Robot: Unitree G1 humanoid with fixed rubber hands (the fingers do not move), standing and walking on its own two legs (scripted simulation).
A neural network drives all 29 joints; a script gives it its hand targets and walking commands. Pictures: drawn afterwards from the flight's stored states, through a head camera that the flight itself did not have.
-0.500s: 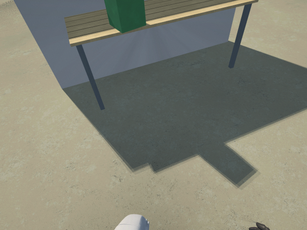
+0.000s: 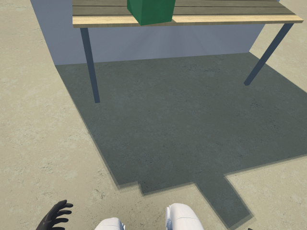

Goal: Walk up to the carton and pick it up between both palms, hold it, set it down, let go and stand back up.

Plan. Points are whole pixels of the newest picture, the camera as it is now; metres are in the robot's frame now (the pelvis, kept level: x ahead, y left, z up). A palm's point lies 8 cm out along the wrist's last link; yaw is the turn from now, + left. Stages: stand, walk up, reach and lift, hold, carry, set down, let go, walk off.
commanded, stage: walk up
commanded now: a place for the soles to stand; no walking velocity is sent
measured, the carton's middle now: out of the picture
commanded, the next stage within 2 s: none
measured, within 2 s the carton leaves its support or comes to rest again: neither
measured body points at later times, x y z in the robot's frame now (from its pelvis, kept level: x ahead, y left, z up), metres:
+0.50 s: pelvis +0.23 -0.08 +0.01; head +0.24 -0.09 +0.45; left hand +0.23 +0.21 -0.09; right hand +0.40 -0.32 -0.10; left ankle +0.27 +0.06 -0.64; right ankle +0.27 -0.19 -0.72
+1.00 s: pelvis +0.42 -0.06 +0.00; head +0.43 -0.03 +0.45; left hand +0.51 +0.23 -0.11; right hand +0.53 -0.34 -0.08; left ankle +0.40 +0.08 -0.72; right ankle +0.55 -0.20 -0.66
